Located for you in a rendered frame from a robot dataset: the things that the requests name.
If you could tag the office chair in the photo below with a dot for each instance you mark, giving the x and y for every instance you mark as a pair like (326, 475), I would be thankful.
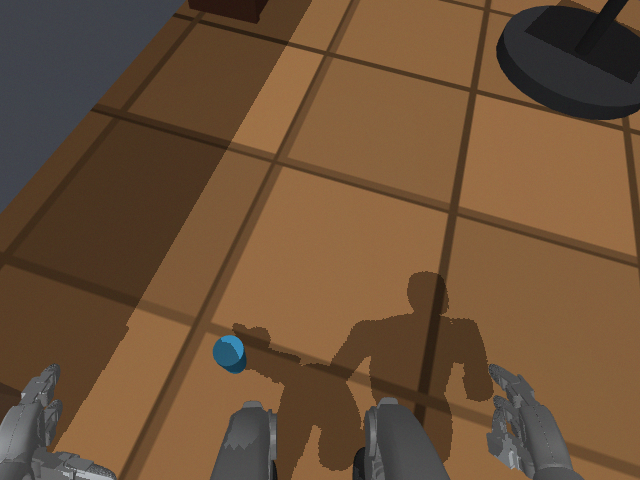
(573, 61)

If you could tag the left robot arm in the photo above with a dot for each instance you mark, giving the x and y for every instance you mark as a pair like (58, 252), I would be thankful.
(16, 471)

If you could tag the bookshelf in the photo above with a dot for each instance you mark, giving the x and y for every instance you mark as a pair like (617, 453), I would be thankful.
(245, 10)

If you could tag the right robot hand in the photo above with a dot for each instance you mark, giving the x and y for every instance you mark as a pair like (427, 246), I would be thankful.
(538, 443)

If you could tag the left robot hand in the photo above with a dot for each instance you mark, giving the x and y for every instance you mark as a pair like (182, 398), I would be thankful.
(27, 429)

